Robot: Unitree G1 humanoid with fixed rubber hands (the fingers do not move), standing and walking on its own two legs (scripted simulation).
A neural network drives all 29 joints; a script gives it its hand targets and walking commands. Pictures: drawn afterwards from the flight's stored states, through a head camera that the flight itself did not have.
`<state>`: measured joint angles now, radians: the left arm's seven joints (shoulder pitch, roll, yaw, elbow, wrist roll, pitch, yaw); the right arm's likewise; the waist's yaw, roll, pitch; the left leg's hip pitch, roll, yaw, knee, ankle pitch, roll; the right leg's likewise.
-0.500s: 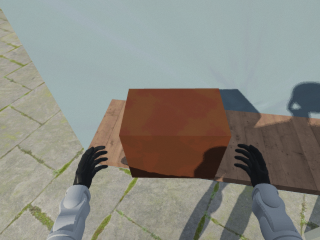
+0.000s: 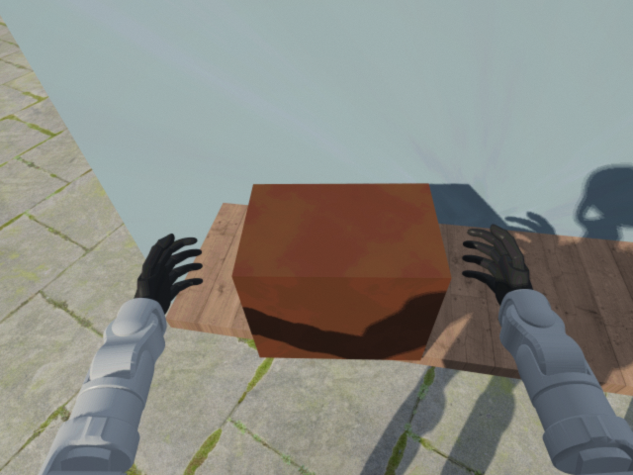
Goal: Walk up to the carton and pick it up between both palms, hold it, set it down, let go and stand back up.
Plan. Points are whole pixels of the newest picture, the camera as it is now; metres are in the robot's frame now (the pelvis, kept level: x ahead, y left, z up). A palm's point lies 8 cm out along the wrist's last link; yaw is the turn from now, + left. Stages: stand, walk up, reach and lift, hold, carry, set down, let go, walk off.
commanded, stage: reach and lift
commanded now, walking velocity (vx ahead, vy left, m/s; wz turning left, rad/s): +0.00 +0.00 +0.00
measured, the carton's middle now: (339, 275) +0.40 +0.01 +0.00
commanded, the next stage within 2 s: none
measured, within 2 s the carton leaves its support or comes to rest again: neither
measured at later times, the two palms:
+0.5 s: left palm (160, 228) +0.39 +0.25 +0.11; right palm (518, 227) +0.39 -0.22 +0.11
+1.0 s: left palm (165, 180) +0.44 +0.25 +0.16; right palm (516, 180) +0.44 -0.22 +0.15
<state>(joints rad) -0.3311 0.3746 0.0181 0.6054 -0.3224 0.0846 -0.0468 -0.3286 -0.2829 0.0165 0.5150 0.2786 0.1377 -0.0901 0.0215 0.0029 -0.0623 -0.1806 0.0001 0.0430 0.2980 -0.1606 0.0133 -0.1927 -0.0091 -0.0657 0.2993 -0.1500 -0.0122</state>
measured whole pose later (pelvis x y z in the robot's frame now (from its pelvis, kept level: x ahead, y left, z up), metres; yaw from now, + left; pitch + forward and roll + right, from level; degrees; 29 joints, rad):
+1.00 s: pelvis +0.01 +0.01 +0.00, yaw -1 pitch +10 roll +0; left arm -0.91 0.46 -0.01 0.85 -0.39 0.38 0.01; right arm -0.89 -0.42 0.00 0.79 0.37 0.40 -0.05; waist 0.01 0.00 -0.11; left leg -0.29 -0.01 0.06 0.21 -0.11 0.02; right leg -0.30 -0.01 -0.05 0.21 -0.09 0.00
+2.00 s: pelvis +0.00 +0.01 -0.01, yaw +0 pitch +21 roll +0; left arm -0.74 0.25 0.03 1.07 -0.22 -0.17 0.02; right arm -0.73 -0.20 0.01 1.05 0.25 -0.17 -0.07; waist 0.01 -0.02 -0.22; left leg -0.53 -0.01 0.05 0.25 -0.09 0.02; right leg -0.55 -0.02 -0.05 0.25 -0.08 0.00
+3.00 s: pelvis +0.03 +0.00 +0.00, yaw +0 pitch +17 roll +0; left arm -0.57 0.08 0.20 0.77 0.06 0.02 0.03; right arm -0.51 -0.03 -0.24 0.71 -0.09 0.01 -0.07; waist 0.01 0.00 -0.23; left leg -0.30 -0.01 0.04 0.02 -0.02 0.02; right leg -0.31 0.00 -0.05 0.01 0.00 0.00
